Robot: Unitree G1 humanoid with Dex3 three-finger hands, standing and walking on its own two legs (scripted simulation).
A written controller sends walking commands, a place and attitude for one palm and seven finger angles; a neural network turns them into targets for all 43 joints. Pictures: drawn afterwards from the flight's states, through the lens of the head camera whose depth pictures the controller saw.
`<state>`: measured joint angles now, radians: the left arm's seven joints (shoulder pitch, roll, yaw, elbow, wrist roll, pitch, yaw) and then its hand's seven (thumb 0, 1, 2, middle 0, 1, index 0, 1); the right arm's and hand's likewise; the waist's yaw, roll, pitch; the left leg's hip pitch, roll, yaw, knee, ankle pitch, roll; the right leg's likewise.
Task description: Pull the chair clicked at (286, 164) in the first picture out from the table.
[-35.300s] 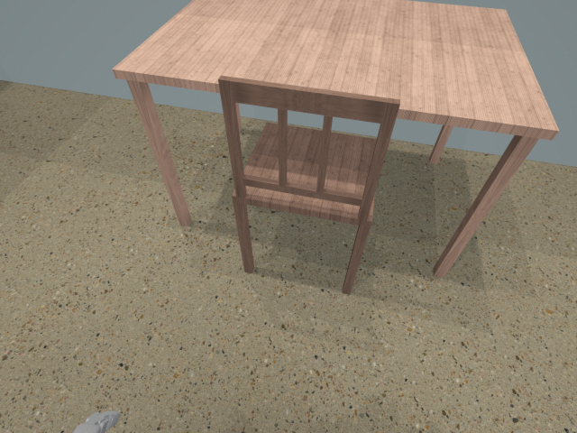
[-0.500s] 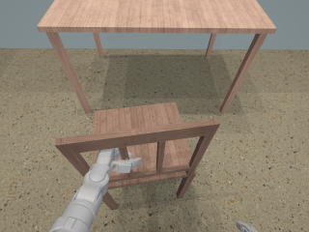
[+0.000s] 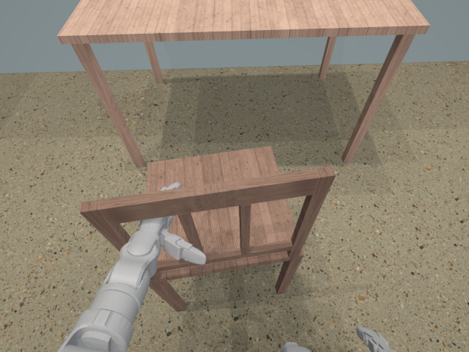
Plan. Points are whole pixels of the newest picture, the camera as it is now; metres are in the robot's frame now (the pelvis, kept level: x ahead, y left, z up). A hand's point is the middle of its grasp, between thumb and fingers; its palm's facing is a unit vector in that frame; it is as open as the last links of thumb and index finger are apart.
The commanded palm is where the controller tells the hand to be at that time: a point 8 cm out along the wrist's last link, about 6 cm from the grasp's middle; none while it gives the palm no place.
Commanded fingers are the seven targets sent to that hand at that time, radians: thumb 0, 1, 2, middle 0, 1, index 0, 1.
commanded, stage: draw the fingers out of the gap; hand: left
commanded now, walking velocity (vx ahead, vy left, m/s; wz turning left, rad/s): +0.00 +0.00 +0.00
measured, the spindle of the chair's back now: (193, 237) +0.35 +0.09 -0.09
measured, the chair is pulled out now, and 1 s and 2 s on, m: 0.53 0.53 0.53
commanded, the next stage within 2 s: draw the hand back to the body in 0.86 s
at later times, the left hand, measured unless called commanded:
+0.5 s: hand (179, 266) +0.27 +0.10 -0.04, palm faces -0.16 -0.98 -0.11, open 17.5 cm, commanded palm +0.27 +0.15 -0.01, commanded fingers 0.00 -0.55 0.20 0.00 0.00 0.00 0.00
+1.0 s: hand (173, 318) +0.19 +0.10 -0.03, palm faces -0.14 -0.98 -0.10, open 17.5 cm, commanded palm +0.18 +0.15 -0.01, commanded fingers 0.00 -0.55 0.20 0.00 0.00 0.00 0.00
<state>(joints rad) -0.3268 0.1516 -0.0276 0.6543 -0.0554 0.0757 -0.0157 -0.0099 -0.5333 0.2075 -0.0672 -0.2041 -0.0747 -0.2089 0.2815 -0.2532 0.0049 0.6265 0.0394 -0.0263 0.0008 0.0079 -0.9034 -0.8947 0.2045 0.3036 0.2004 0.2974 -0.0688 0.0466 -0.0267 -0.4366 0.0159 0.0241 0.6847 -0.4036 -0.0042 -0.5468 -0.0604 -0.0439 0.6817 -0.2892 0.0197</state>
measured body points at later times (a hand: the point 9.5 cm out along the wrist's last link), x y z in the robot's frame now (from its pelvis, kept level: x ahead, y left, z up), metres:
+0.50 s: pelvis +0.01 -0.01 +0.00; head +0.07 -0.02 +0.44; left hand +0.28 +0.16 -0.03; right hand +0.15 -0.26 -0.11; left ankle -0.04 +0.12 -0.72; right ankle +0.03 -0.13 -0.72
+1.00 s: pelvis +0.00 +0.00 -0.01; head +0.04 -0.02 +0.43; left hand +0.19 +0.16 -0.02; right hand +0.19 -0.23 -0.10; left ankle -0.04 +0.12 -0.72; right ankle +0.03 -0.13 -0.72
